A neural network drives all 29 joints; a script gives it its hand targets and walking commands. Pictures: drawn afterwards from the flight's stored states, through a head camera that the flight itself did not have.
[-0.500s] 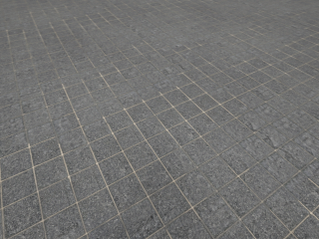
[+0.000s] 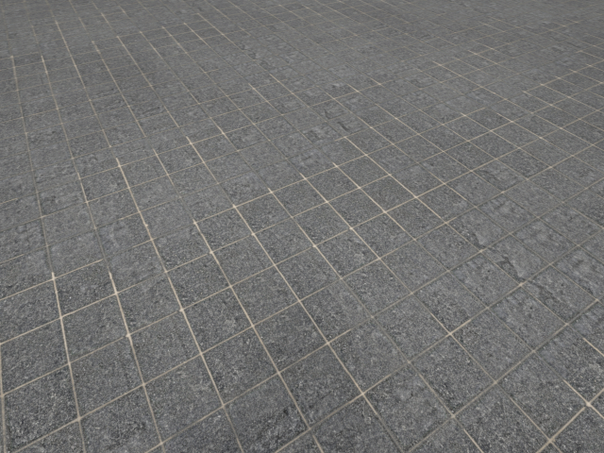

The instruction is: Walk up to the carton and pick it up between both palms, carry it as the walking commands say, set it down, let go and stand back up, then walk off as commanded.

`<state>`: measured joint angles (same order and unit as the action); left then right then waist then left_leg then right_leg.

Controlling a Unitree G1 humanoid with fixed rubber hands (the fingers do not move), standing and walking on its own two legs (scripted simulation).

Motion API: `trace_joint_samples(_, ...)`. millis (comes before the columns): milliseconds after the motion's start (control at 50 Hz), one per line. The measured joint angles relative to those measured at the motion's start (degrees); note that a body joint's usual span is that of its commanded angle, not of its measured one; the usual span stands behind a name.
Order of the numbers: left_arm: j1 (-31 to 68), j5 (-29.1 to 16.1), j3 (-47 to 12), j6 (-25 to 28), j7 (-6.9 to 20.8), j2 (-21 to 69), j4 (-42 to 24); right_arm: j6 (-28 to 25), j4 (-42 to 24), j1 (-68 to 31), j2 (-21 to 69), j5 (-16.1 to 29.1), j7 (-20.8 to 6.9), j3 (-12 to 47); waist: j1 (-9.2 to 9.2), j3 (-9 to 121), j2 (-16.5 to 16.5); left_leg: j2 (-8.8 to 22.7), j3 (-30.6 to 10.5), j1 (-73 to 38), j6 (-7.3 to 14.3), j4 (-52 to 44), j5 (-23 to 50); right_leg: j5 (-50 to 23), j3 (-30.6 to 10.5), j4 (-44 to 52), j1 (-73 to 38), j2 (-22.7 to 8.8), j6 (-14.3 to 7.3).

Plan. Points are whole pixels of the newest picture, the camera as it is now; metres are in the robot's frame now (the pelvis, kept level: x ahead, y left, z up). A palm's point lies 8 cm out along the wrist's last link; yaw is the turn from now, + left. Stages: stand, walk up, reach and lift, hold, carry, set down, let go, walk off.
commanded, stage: stand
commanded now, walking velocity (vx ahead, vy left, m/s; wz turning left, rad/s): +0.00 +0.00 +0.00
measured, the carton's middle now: out of the picture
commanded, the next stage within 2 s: none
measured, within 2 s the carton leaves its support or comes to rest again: neither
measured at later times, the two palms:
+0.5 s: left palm out of the picture +0.01 +0.25 -0.13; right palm out of the picture +0.01 -0.27 -0.14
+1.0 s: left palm out of the picture +0.11 +0.30 -0.10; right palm out of the picture +0.10 -0.31 -0.10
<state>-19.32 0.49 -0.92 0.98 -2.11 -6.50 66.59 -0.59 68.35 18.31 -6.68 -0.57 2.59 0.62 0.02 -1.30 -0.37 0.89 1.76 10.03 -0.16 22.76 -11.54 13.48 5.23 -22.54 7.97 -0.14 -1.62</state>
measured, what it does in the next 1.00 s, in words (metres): stands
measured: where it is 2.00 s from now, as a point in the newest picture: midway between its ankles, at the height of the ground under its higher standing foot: outside the picture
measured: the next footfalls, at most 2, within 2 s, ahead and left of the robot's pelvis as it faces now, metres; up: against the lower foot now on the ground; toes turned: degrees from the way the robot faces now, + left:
none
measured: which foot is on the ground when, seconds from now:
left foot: down 0.00-1.00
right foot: down 0.00-1.00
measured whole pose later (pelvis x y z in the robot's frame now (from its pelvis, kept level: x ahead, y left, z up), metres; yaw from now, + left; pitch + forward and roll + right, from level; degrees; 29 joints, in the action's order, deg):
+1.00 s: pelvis +0.01 +0.00 +0.00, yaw -1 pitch -2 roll +0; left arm -5.4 0.2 0.1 2.1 -0.1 -21.7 60.5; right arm -2.0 61.1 5.7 -21.8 -0.4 0.5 0.2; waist 0.0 -2.1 -0.2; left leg 1.4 2.2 6.2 -0.7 18.5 -10.1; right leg 11.9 4.7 -18.2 4.3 0.6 -1.8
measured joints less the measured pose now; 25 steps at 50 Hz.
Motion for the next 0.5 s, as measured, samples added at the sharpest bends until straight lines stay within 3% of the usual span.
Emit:
trace_joint_samples(280,-0.03,0.12,0.46,0.43,0.00,-0.55,-0.65,-0.29,-0.97,0.20,-0.62,0.00,-0.01,-0.16,0.07,-0.42,-0.15,0.48,-0.16,-0.09,-0.43,0.47,-0.42,0.33,0.13,-0.20,-0.21,0.48,-0.46)
trace_joint_samples(500,3.67,0.32,2.75,0.96,0.04,-7.25,-6.25,-0.83,-6.73,-3.15,-7.32,-0.46,-0.27,-1.68,0.13,-1.93,-0.26,0.78,-0.13,-0.35,-0.74,1.43,-0.80,0.78,0.07,-1.30,-0.36,0.71,-0.75)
